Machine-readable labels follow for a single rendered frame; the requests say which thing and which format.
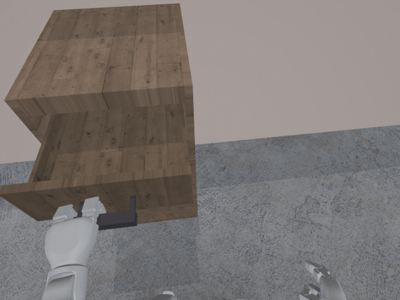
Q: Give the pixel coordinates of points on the robot right hand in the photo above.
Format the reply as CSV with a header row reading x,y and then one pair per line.
x,y
330,288

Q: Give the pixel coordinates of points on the robot left forearm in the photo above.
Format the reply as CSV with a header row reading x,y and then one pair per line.
x,y
66,282

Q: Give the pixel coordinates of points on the cabinet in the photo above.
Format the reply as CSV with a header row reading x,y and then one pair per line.
x,y
109,58

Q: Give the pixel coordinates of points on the drawer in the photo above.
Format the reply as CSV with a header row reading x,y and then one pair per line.
x,y
113,154

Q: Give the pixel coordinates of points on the robot left hand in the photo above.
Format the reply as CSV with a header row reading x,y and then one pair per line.
x,y
71,240

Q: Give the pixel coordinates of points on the handle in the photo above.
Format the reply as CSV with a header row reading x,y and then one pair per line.
x,y
115,220

